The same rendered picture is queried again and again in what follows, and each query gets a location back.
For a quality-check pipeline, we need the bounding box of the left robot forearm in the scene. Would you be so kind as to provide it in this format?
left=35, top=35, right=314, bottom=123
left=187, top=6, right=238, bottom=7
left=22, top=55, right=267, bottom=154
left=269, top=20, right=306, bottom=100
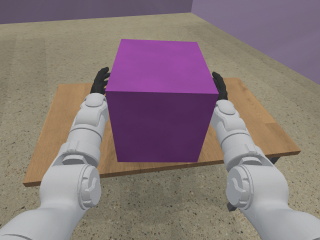
left=39, top=93, right=109, bottom=204

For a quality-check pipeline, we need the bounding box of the carton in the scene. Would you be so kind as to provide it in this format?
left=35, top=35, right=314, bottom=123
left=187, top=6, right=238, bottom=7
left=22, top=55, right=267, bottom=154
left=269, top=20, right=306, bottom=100
left=105, top=39, right=219, bottom=163

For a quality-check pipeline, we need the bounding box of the table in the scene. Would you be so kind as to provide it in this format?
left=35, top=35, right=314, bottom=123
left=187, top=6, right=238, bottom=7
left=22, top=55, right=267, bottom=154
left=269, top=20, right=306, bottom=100
left=22, top=77, right=301, bottom=212

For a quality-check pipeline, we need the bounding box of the right robot forearm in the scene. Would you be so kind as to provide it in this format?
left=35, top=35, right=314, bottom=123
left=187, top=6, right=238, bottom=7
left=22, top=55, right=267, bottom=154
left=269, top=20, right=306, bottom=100
left=210, top=99, right=289, bottom=201

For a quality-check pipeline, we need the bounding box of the left robot hand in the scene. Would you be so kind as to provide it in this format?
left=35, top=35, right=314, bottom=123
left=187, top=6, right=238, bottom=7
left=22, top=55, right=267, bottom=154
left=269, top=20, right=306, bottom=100
left=90, top=67, right=111, bottom=99

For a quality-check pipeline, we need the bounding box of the robot left upper arm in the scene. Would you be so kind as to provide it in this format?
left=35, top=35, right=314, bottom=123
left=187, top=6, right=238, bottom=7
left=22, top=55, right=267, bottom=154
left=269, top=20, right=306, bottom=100
left=0, top=164, right=102, bottom=240

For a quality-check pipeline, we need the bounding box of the robot right upper arm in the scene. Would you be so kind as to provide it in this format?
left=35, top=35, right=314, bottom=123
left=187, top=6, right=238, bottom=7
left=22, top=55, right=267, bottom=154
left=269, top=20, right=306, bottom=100
left=225, top=164, right=320, bottom=240

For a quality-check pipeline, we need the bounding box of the right robot hand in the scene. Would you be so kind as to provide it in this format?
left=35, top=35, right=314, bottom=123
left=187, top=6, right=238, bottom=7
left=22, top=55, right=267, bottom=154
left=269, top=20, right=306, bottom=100
left=212, top=71, right=228, bottom=101

